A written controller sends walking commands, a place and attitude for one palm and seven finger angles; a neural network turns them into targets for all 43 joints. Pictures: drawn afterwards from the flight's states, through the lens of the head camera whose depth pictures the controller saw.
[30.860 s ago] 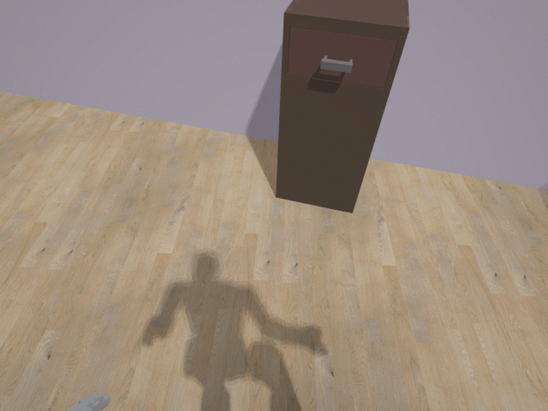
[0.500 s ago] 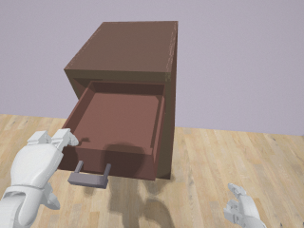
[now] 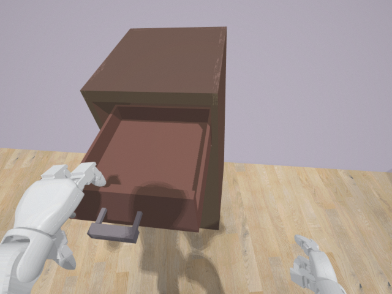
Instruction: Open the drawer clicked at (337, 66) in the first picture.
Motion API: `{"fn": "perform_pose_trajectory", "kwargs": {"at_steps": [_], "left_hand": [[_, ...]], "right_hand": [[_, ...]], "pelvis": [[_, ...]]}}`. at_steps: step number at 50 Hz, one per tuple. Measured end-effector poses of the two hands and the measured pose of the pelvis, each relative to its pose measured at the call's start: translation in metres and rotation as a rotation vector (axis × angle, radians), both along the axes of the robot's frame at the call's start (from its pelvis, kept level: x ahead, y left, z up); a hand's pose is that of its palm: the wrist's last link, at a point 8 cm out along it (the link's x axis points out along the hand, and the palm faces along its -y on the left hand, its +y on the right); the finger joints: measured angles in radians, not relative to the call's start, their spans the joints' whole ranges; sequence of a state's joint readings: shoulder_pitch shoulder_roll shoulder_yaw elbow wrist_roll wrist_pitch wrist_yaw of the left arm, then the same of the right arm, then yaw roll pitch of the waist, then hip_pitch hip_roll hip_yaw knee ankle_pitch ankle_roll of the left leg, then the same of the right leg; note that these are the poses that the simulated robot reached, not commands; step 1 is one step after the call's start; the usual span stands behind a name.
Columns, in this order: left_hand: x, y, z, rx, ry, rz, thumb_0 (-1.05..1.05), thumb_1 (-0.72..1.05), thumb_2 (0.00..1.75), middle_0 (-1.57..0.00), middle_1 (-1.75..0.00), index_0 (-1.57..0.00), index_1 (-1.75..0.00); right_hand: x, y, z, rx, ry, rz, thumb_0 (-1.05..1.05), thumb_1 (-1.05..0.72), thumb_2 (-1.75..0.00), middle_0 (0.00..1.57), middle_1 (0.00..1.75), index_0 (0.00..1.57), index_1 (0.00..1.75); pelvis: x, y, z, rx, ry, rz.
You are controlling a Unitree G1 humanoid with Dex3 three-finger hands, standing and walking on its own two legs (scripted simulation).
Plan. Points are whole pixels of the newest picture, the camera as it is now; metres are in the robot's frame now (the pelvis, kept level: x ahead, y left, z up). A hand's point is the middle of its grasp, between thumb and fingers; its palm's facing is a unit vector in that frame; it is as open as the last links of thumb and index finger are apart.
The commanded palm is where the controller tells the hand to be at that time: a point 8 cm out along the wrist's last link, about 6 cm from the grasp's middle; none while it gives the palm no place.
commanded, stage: draw the hand back to the body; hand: left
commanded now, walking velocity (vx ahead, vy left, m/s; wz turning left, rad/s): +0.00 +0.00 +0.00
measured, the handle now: (117, 223) +0.25 +0.23 -0.02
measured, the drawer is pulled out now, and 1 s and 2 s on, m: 0.30 0.30 0.30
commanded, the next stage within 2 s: step back with the hand held close in 1.52 s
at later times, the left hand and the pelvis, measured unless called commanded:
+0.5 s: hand (54, 219) +0.19 +0.27 +0.13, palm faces +0.06 -0.06 -1.00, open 13.8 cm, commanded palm +0.16 +0.27 +0.18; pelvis +0.00 +0.00 +0.00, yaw +0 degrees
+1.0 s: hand (78, 189) +0.22 +0.23 +0.17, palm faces +0.37 -0.83 -0.43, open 11.5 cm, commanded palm +0.17 +0.26 +0.18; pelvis +0.02 -0.01 +0.01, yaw -2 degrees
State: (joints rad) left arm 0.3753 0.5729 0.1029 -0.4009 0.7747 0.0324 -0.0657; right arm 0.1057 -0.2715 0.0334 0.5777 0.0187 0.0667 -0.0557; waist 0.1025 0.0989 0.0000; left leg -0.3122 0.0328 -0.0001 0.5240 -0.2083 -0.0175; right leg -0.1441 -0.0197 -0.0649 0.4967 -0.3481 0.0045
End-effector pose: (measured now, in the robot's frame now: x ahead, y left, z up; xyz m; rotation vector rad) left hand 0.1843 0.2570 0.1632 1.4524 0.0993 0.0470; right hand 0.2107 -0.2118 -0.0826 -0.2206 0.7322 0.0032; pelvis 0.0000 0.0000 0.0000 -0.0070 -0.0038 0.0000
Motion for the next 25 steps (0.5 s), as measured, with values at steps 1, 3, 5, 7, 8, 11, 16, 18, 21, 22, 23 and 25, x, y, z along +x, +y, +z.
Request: {"fn": "perform_pose_trajectory", "kwargs": {"at_steps": [1,3,5,7,8,11,16,18,21,22,23,25], "left_hand": [[-0.001,-0.002,0.0,0.005,-0.011,-0.019,0.0,-0.49,0.3,-0.32,-1.2,-0.32,-1.2],[-0.003,-0.004,0.004,0.017,-0.044,-0.043,0.0,-0.49,0.3,-0.32,-1.2,-0.32,-1.2],[-0.003,0.0,0.009,0.039,-0.086,-0.04,0.0,-0.49,0.3,-0.33,-1.2,-0.32,-1.2],[-0.003,0.007,0.016,0.056,-0.125,-0.011,0.0,-0.49,0.3,-0.33,-1.2,-0.32,-1.2],[-0.003,0.011,0.018,0.059,-0.139,0.011,0.0,-0.49,0.3,-0.33,-1.2,-0.32,-1.2],[-0.003,0.02,0.021,0.052,-0.145,0.076,0.0,-0.49,0.3,-0.32,-1.2,-0.32,-1.2],[-0.008,0.012,0.008,0.015,-0.057,0.075,0.0,-0.49,0.3,-0.32,-1.2,-0.31,-1.2],[-0.011,0.007,0.004,0.02,-0.026,0.039,0.0,-0.49,0.3,-0.32,-1.2,-0.31,-1.2],[-0.016,0.004,0.006,0.042,-0.028,-0.005,0.0,-0.49,0.3,-0.32,-1.2,-0.32,-1.2],[-0.018,0.004,0.008,0.047,-0.04,-0.013,0.0,-0.49,0.3,-0.32,-1.2,-0.32,-1.2],[-0.02,0.005,0.011,0.051,-0.055,-0.015,0.0,-0.49,0.3,-0.32,-1.2,-0.32,-1.2],[-0.023,0.01,0.018,0.062,-0.089,-0.007,0.0,-0.49,0.3,-0.33,-1.2,-0.32,-1.2]], "right_hand": [[0.0,-0.001,0.0,-0.007,0.0,-0.001,0.01,-0.9,-0.9,0.2,0.29,0.2,0.3],[0.0,-0.002,0.0,-0.014,0.003,-0.002,0.01,-0.9,-0.9,0.2,0.29,0.2,0.3],[0.0,-0.002,-0.001,-0.014,0.008,-0.002,0.01,-0.9,-0.9,0.2,0.29,0.2,0.3],[0.001,-0.001,-0.002,-0.006,0.014,-0.003,0.01,-0.9,-0.9,0.2,0.29,0.2,0.3],[0.001,0.0,-0.003,0.002,0.016,-0.004,0.01,-0.9,-0.9,0.2,0.29,0.2,0.3],[0.002,0.003,-0.005,0.026,0.015,-0.005,0.01,-0.9,-0.9,0.2,0.29,0.2,0.3],[0.004,0.008,-0.003,0.046,-0.001,0.0,0.02,-0.9,-0.9,0.2,0.29,0.2,0.3],[0.005,0.009,-0.002,0.039,-0.006,0.005,0.01,-0.9,-0.9,0.2,0.29,0.2,0.3],[0.007,0.01,0.0,0.027,-0.012,0.012,0.01,-0.9,-0.9,0.2,0.29,0.2,0.3],[0.008,0.011,0.001,0.025,-0.014,0.013,0.01,-0.9,-0.9,0.2,0.29,0.2,0.3],[0.008,0.011,0.001,0.024,-0.015,0.013,0.01,-0.9,-0.9,0.2,0.29,0.2,0.3],[0.01,0.012,0.002,0.024,-0.017,0.015,0.01,-0.9,-0.9,0.2,0.29,0.2,0.3]], "pelvis": [[0.0,0.0,0.0,-0.001,0.0,0.001],[0.0,-0.001,-0.001,-0.004,0.002,0.003],[0.0,-0.002,-0.001,-0.007,0.005,0.004],[0.0,-0.002,-0.002,-0.009,0.008,0.005],[0.0,-0.002,-0.002,-0.01,0.01,0.005],[0.002,0.0,-0.002,-0.008,0.017,0.003],[0.004,0.002,-0.002,-0.001,0.021,-0.002],[0.004,0.003,-0.002,0.0,0.02,-0.003],[0.004,0.003,-0.003,-0.003,0.018,-0.003],[0.004,0.003,-0.003,-0.004,0.017,-0.003],[0.004,0.003,-0.003,-0.006,0.016,-0.002],[0.004,0.003,-0.004,-0.01,0.016,-0.001]]}}
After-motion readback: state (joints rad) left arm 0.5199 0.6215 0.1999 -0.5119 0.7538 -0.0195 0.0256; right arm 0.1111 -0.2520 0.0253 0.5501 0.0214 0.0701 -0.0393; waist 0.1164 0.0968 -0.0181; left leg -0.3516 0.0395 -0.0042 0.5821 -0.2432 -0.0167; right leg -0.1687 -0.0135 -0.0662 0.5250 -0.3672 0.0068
